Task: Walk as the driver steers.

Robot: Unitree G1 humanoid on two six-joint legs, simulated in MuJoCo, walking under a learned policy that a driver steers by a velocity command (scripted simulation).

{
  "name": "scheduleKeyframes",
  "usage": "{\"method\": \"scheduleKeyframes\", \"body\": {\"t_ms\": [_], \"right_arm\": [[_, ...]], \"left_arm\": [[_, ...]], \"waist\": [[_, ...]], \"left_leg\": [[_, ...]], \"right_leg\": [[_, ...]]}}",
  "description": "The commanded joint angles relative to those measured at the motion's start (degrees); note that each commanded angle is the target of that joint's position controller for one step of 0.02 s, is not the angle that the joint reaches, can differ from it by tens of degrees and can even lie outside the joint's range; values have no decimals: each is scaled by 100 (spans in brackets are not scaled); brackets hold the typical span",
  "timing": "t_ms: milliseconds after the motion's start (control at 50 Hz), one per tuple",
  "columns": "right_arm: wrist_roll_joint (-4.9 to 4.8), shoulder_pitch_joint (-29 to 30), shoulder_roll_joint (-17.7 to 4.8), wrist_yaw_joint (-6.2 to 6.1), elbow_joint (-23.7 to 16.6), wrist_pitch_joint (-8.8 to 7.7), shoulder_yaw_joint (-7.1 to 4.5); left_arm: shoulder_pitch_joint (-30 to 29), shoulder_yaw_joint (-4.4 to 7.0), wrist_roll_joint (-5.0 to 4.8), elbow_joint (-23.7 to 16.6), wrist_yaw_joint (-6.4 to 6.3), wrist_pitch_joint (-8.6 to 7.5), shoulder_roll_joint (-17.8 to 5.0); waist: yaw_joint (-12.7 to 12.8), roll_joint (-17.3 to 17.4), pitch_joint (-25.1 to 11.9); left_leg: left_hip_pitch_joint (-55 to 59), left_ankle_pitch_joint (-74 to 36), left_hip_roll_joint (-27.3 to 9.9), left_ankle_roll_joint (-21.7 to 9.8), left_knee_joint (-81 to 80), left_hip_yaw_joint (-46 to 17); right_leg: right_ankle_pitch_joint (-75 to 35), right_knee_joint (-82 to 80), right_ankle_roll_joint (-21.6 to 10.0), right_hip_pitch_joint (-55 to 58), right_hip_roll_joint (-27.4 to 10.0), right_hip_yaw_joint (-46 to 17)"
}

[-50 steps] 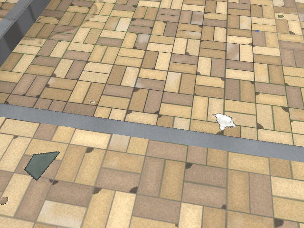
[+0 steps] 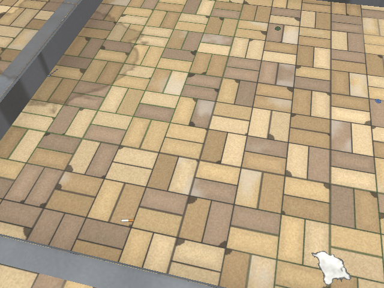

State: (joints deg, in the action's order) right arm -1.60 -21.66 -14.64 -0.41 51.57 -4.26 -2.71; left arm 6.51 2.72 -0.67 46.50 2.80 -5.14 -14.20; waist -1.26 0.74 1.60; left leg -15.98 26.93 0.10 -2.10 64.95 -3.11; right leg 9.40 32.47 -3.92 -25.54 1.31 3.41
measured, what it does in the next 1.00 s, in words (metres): walks ahead, turning right: left foot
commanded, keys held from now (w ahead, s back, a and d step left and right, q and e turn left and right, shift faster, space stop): w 0.42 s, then w+e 0.58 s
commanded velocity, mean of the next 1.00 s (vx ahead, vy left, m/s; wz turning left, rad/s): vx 0.50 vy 0.00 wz -0.22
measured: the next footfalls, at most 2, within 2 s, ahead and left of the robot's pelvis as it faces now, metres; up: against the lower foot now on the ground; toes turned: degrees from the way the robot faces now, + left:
left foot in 0.46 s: +0.41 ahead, +0.14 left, +0.00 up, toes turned +2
right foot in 1.14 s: +0.71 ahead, -0.22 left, -0.16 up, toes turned -24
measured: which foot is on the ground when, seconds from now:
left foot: up 0.00-0.44, down 0.46-1.00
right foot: down 0.00-0.48, up 0.50-1.00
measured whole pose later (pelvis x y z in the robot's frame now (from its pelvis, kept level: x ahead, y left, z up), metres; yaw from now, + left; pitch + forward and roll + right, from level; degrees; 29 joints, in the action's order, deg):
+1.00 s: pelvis +0.50 +0.00 -0.03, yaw -16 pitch +0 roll +3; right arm 0.1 -22.2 -13.3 -3.1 51.9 -5.8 -4.8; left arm 7.9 5.9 -1.2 46.4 4.0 0.4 -14.5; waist -3.6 -2.1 0.9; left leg -0.3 35.4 -3.9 2.9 37.0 17.8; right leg -19.6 38.3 -3.2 -38.0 -4.5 -4.7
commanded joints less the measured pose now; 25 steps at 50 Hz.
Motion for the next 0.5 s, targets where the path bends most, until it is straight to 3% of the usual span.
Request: {"method": "scheduleKeyframes", "body": {"t_ms": [20,40,100,180,260,300,360,400,420,440,460,480,500], "right_arm": [[27,315,-705,-57,-549,-188,-194],[45,137,-626,-56,-512,-118,-211],[57,99,-418,-92,-491,47,-200],[156,871,-384,-91,-706,52,-178],[134,1673,-265,31,-935,-57,-109],[101,2100,-216,113,-1097,-96,-84],[84,2230,-267,217,-1221,-128,-82],[49,2173,-407,269,-1305,-154,-122],[53,1879,-515,283,-1254,-170,-169],[90,1224,-692,285,-1072,-202,-277],[160,227,-1060,249,-817,-228,-426],[185,-378,-1517,223,-768,-208,-544],[107,-596,-1121,249,-712,-178,-440]], "left_arm": [[645,154,69,-90,-24,-9,-559],[564,126,147,-78,-23,-34,-462],[738,159,115,80,-56,-129,-547],[1127,203,92,275,-216,-63,-742],[1400,197,8,432,-288,8,-840],[1584,188,-6,544,-297,46,-883],[1779,203,37,693,-266,140,-859],[1729,225,4,758,-291,209,-906],[1622,242,0,752,-316,241,-965],[1459,234,-13,724,-330,264,-992],[1426,156,36,648,-338,267,-822],[2191,-16,95,617,-304,180,-223],[2257,-32,-2,684,-255,71,-232]], "waist": [[288,-280,-456],[105,-474,-451],[-16,-444,-269],[161,-342,-35],[420,-287,116],[553,-342,188],[560,-450,140],[406,-498,177],[222,-571,45],[-154,-531,-253],[-531,-178,-975],[-403,937,-1931],[-492,1577,-2307]], "left_leg": [[-2377,-853,-632,-86,640,-207],[-2019,-1081,-781,-84,436,-243],[-1916,-1375,-886,18,-95,-165],[-2590,-2484,-934,193,-1347,-128],[-2204,-3562,-704,151,-2767,127],[-2080,-3652,-563,128,-3128,244],[-1952,-3024,-424,33,-3020,342],[-1872,-2403,-407,-126,-3237,299],[-1489,-2140,-280,-215,-3326,397],[-556,-2311,-125,-351,-3573,502],[976,-2706,-477,-630,-3549,103],[3325,-2147,-1893,-1458,-3638,-1914],[3686,-1189,-2367,-1815,-4511,-3564]], "right_leg": [[-12,-1846,-972,2174,-1618,-2391],[-242,-1988,-937,1828,-1470,-2091],[-727,-2335,-1031,1425,-1350,-1612],[-1488,-2406,-924,1763,-1312,-1220],[-1494,-2402,-694,1752,-1069,-727],[-1284,-2373,-688,1922,-1094,-706],[-1855,-1977,-795,2317,-1296,-653],[-2163,-1693,-728,2669,-1496,-784],[-2726,-1400,-665,2769,-1520,-804],[-3261,-729,-559,2591,-1360,-748],[-2807,581,-387,1962,-998,-566],[-354,2802,-42,-101,-202,-294],[2373,3946,-24,-1252,248,-874]]}}
Keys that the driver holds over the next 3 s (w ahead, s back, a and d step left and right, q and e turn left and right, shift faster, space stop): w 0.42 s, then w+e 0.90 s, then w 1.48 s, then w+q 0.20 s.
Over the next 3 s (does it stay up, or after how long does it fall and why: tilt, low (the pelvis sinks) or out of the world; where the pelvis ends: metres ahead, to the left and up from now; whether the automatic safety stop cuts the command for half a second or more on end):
stays up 1.50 -0.58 -0.14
